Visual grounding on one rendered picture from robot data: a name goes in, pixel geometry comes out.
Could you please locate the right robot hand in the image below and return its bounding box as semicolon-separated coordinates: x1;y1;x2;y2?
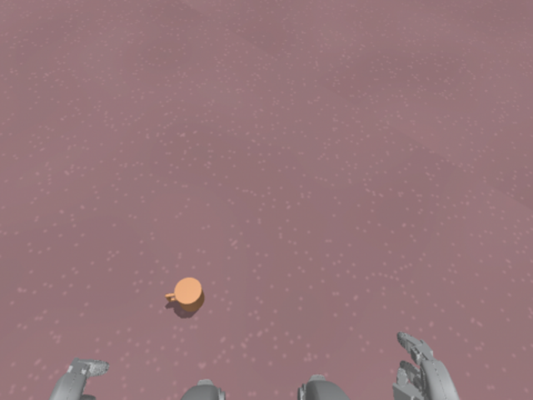
392;332;460;400

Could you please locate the left robot hand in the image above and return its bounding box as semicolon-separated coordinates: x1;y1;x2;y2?
48;357;109;400

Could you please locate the mug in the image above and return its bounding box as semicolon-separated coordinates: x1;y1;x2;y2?
165;277;205;312

